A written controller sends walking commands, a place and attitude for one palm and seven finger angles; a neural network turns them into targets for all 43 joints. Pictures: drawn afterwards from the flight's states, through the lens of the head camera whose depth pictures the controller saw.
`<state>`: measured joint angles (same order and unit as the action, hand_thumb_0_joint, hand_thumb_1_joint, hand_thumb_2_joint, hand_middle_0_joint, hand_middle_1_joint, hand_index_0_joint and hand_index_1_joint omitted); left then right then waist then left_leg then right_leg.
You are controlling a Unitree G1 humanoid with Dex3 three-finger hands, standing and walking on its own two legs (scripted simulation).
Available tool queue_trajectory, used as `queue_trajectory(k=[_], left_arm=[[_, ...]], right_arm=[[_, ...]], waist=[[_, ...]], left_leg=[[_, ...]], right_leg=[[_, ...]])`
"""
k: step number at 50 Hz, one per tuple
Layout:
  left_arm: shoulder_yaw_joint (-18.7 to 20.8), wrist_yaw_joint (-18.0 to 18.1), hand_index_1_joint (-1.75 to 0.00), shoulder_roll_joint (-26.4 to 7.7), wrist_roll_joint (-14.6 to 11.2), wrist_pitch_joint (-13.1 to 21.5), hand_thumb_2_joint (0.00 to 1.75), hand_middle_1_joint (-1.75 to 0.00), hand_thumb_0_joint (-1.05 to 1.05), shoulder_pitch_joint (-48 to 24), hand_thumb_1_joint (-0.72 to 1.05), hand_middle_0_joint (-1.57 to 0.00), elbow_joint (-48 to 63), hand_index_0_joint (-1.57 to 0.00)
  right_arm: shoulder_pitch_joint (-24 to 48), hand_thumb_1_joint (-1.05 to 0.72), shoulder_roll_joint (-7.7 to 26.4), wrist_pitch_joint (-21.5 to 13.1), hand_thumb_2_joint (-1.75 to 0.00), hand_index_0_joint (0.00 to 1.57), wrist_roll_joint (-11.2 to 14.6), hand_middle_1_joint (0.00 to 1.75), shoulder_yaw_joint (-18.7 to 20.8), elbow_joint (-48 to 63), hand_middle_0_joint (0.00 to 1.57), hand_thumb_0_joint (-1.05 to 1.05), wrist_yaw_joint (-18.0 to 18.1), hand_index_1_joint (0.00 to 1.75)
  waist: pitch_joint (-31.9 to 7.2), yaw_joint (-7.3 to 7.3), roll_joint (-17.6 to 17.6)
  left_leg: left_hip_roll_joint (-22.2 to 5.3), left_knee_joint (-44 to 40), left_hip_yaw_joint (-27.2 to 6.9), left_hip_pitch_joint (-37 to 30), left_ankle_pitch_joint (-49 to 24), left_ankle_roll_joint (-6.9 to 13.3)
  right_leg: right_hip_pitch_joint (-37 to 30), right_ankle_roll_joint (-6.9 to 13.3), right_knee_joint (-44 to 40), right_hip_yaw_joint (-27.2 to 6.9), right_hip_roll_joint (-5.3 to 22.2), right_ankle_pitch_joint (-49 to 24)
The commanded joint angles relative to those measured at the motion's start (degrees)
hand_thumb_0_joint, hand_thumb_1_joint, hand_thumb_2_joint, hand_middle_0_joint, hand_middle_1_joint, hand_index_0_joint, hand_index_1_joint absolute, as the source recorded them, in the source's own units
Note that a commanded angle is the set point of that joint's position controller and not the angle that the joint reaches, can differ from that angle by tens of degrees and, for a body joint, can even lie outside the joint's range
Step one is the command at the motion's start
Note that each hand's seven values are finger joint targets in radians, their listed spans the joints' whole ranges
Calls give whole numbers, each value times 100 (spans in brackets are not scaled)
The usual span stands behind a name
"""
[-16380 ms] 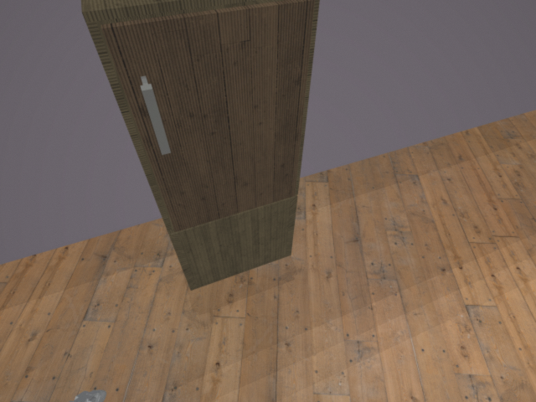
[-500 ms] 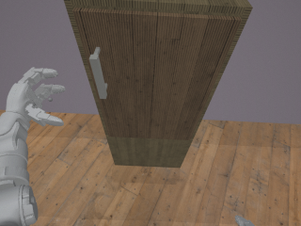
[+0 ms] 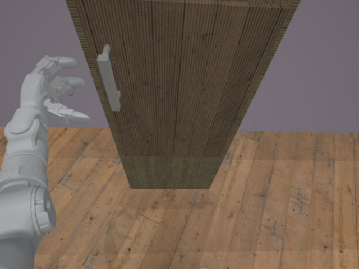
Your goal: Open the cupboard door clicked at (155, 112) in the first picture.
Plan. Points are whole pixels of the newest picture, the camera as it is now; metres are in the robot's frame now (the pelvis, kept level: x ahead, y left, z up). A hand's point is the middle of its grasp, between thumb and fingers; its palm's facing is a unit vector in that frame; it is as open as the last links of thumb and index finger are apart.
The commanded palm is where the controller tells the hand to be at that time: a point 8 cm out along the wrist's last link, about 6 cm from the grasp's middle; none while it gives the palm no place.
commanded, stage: move the hooked fingers beside the handle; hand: left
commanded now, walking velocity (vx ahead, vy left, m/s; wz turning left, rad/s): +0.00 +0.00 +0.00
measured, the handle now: (111, 80) +0.52 +0.15 +0.11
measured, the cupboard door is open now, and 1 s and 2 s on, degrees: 0 0 0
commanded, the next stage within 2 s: slide the fingers in behind the handle in 0.86 s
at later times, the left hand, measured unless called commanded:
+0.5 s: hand (71, 94) +0.47 +0.22 +0.12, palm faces +0.01 -1.00 +0.02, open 14.0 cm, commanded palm +0.45 +0.27 +0.11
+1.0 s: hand (80, 91) +0.48 +0.21 +0.11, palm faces -0.01 -1.00 +0.01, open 14.0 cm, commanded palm +0.45 +0.25 +0.11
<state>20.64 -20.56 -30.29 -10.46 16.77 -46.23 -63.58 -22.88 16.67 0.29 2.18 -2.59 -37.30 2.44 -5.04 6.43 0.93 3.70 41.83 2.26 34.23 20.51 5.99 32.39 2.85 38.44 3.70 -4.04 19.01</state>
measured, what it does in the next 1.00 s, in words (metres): stands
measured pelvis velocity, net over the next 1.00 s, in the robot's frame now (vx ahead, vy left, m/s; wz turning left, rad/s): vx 0.01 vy -0.01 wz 0.00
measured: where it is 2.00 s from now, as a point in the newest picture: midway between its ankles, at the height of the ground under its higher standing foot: outside the picture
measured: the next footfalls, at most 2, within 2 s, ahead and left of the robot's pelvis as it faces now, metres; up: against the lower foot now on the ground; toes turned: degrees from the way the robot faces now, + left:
none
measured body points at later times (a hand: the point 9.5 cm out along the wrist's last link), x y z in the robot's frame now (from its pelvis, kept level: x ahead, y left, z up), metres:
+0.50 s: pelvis +0.00 -0.01 +0.00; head +0.07 +0.01 +0.44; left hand +0.46 +0.28 +0.12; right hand +0.03 -0.28 -0.11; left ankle -0.01 +0.04 -0.71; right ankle -0.01 -0.09 -0.71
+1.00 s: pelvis +0.01 -0.01 -0.01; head +0.09 +0.01 +0.44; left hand +0.47 +0.26 +0.11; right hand +0.03 -0.28 -0.12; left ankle -0.01 +0.04 -0.71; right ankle -0.01 -0.09 -0.71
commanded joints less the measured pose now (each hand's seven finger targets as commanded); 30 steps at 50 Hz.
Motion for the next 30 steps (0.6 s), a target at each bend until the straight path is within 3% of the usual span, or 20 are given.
queue_trajectory(k=[1,3,4,7,8,9,10,11,12,13,14,16,17,21,22,23,25,27,30], left_arm=[[93,60,-120,-1345,-37,492,30,-120,0,-2985,-50,-30,1167,-30],[215,116,-120,-1496,-9,418,30,-120,0,-2982,-50,-30,804,-30],[303,133,-120,-1566,6,381,30,-120,0,-2830,-50,-30,621,-30],[520,130,-120,-1821,47,440,30,-120,0,-2370,-50,-30,850,-30],[527,120,-120,-1868,72,439,30,-120,0,-2320,-50,-30,819,-30],[466,100,-120,-1830,78,468,30,-120,0,-2382,-50,-30,955,-30],[254,61,-120,-1553,60,460,30,-120,0,-2443,-50,-30,985,-30],[449,53,-120,-1739,-5,493,30,-120,0,-2412,-50,-30,1024,-30],[682,47,-120,-2033,-13,495,30,-120,0,-2278,-50,-30,1032,-30],[520,12,-120,-1860,-36,478,30,-120,0,-2350,-50,-30,1059,-30],[598,-7,-120,-1923,-43,487,30,-120,0,-2364,-50,-30,1147,-30],[448,-41,-120,-1824,-82,522,30,-120,0,-2581,-50,-30,1348,-30],[528,-48,-120,-1928,-48,534,30,-120,0,-2551,-50,-30,1392,-30],[264,-106,-120,-1555,-173,483,30,-120,0,-2569,-50,-30,1325,-30],[435,-112,-120,-1754,-154,424,30,-120,0,-2417,-50,-30,1102,-30],[266,-123,-120,-1651,-145,378,30,-120,0,-2591,-50,-30,1123,-30],[49,-129,-120,-1433,-122,317,30,-120,0,-2741,-50,-30,1039,-30],[352,-88,-120,-1789,-126,347,30,-120,0,-2673,-50,-30,1015,-30],[158,-96,-120,-1589,-89,374,30,-120,0,-2817,-50,-30,1045,-30]], right_arm=[[-639,-90,1063,-76,-90,20,-11,30,402,324,20,0,50,30],[-707,-90,1093,-32,-90,20,-27,30,389,272,20,0,43,30],[-745,-90,1097,-11,-90,20,-33,30,384,284,20,0,40,30],[-723,-90,1077,42,-90,20,-38,30,377,470,20,0,14,30],[-720,-90,1068,78,-90,20,-29,30,364,505,20,0,15,30],[-705,-90,1049,102,-90,20,-25,30,362,536,20,0,9,30],[-676,-90,1024,113,-90,20,-10,30,362,561,20,0,-5,30],[-688,-90,1041,133,-90,20,-10,30,382,580,20,0,15,30],[-695,-90,1077,149,-90,20,-6,30,386,601,20,0,23,30],[-670,-90,1051,156,-90,20,12,30,365,623,20,0,29,30],[-660,-90,1046,153,-90,20,6,30,376,627,20,0,37,30],[-618,-90,1016,149,-90,20,30,30,360,643,20,0,61,30],[-614,-90,1022,145,-90,20,31,30,379,602,20,0,70,30],[-605,-90,1012,106,-90,20,52,30,372,552,20,0,78,30],[-600,-90,1037,111,-90,20,49,30,363,512,20,0,91,30],[-578,-90,1026,110,-90,20,63,30,338,510,20,0,93,30],[-546,-90,1016,82,-90,20,71,30,334,499,20,0,92,30],[-572,-90,1048,67,-90,20,60,30,347,500,20,0,107,30],[-548,-90,1015,57,-90,20,54,30,323,518,20,0,79,30]], waist=[[-2187,87,777],[-2094,146,496],[-2016,100,333],[-2358,-124,459],[-2264,-119,476],[-2235,-111,543],[-2169,-29,543],[-2145,-66,332],[-2233,-140,356],[-2178,-48,345],[-2211,-87,387],[-2180,-9,528],[-2256,-57,750],[-2106,77,517],[-2050,7,583],[-1966,106,552],[-1821,171,555],[-2053,89,474],[-2100,106,654]], left_leg=[[-596,-297,-1103,-2498,-2959,-726],[-579,-294,-1053,-2237,-2672,-688],[-549,-301,-986,-2010,-2565,-642],[-495,-239,-844,-1884,-2851,-611],[-498,-251,-817,-1792,-2802,-614],[-493,-247,-796,-1765,-2812,-602],[-493,-245,-771,-1789,-2654,-565],[-493,-219,-780,-1693,-2668,-535],[-480,-242,-739,-1621,-2619,-516],[-475,-265,-710,-1600,-2485,-490],[-473,-262,-693,-1580,-2385,-470],[-460,-240,-670,-1585,-2369,-443],[-466,-235,-694,-1719,-2442,-481],[-486,-212,-750,-1809,-2398,-450],[-479,-215,-733,-1712,-2369,-462],[-477,-229,-730,-1634,-2240,-448],[-463,-239,-745,-1547,-1951,-423],[-449,-169,-728,-1512,-2097,-412],[-446,-140,-771,-1581,-2165,-451]], right_leg=[[362,-48,-226,-229,79,-1288],[327,-75,-244,-239,65,-1271],[192,-73,-239,-250,58,-1330],[-238,-68,-152,-303,73,-1699],[-248,-74,-156,-304,70,-1706],[-275,-75,-154,-314,69,-1747],[-184,-87,-178,-311,56,-1686],[-293,-71,-167,-306,50,-1724],[-440,-80,-170,-357,48,-1808],[-421,-97,-196,-364,54,-1792],[-445,-97,-198,-372,60,-1765],[-475,-88,-206,-397,69,-1791],[-402,-80,-200,-399,64,-1786],[-225,-79,-249,-359,49,-1697],[-233,-79,-246,-380,67,-1712],[-192,-100,-250,-378,76,-1669],[-72,-103,-280,-381,91,-1474],[-260,-99,-223,-421,103,-1650],[-165,-85,-169,-391,98,-1632]])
